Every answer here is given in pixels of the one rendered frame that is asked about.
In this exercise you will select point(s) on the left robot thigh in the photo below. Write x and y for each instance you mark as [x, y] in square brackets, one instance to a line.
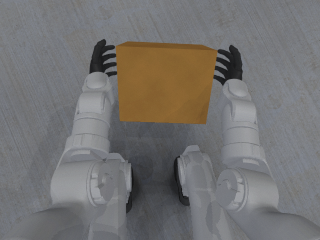
[110, 222]

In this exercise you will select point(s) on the robot right forearm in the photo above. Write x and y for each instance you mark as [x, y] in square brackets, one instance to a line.
[241, 145]

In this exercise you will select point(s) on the left robot upper arm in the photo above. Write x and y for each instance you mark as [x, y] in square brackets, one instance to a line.
[78, 190]

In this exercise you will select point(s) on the carton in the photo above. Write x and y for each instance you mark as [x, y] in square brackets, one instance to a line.
[164, 82]

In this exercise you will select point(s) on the right robot upper arm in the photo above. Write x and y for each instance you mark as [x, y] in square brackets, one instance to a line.
[251, 199]

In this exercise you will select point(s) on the right robot shin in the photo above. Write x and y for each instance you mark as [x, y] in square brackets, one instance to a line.
[192, 148]

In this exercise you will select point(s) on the robot left hand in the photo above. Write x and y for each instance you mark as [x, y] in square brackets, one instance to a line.
[96, 64]

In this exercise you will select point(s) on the robot right hand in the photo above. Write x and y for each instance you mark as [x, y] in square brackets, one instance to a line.
[234, 67]

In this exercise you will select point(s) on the robot left forearm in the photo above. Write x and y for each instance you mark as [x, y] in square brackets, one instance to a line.
[89, 136]

